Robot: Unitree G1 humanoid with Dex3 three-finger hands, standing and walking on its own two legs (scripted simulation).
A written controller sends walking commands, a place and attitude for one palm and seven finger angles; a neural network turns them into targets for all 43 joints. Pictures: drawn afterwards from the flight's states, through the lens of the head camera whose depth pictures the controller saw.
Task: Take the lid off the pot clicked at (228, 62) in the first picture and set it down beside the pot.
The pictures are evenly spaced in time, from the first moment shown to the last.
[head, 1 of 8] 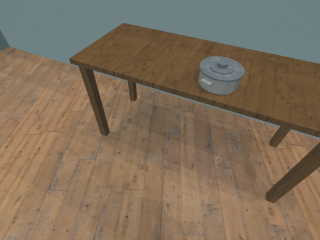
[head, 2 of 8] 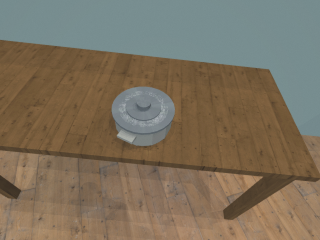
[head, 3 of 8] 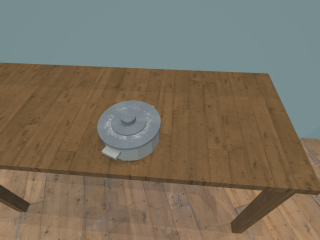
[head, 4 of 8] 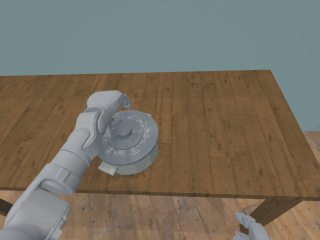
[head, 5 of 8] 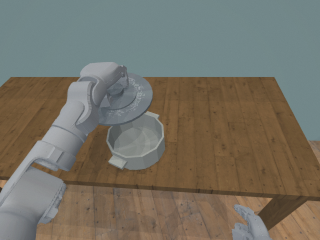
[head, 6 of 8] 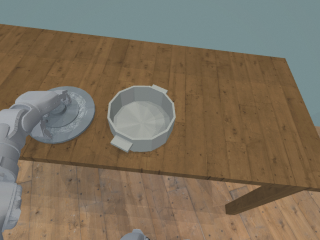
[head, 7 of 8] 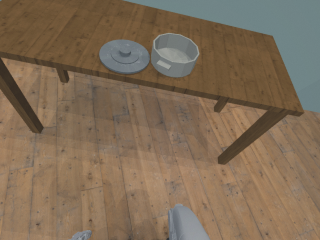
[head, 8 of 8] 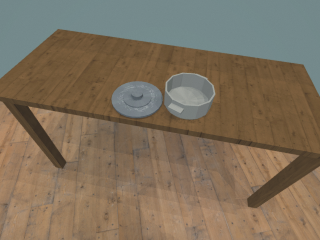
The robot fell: no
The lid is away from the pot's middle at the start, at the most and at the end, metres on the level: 0.00 0.26 0.20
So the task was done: no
